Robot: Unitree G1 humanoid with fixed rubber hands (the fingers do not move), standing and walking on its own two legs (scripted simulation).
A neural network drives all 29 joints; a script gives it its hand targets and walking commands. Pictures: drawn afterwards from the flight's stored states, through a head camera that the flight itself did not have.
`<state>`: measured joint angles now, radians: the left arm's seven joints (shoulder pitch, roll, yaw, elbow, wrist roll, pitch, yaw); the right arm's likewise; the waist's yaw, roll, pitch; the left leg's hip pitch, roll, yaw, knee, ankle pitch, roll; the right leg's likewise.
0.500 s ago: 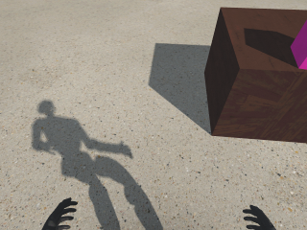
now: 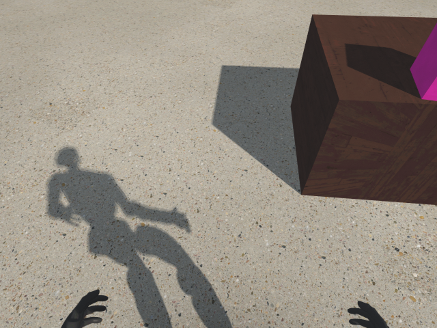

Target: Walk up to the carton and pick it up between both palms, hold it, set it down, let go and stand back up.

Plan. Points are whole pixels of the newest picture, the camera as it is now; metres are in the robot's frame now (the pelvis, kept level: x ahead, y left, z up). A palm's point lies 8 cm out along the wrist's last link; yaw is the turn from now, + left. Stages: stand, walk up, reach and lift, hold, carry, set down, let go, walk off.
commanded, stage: stand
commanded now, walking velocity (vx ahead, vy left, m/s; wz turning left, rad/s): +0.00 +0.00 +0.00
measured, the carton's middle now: out of the picture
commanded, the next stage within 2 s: none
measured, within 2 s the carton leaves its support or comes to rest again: neither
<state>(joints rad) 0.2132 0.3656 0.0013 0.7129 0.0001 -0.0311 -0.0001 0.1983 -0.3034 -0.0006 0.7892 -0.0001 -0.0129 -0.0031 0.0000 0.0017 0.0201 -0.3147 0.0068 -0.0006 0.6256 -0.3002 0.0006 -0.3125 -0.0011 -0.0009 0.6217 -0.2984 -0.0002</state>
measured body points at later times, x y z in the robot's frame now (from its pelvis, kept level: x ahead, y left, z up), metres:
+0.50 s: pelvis -0.01 +0.00 +0.01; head -0.01 -0.01 +0.46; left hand +0.11 +0.29 -0.09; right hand +0.10 -0.28 -0.11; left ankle +0.02 +0.12 -0.73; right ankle +0.02 -0.12 -0.73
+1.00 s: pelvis -0.02 +0.00 +0.01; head -0.02 +0.00 +0.46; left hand +0.09 +0.30 -0.10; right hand +0.08 -0.28 -0.11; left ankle +0.02 +0.12 -0.73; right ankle +0.02 -0.12 -0.73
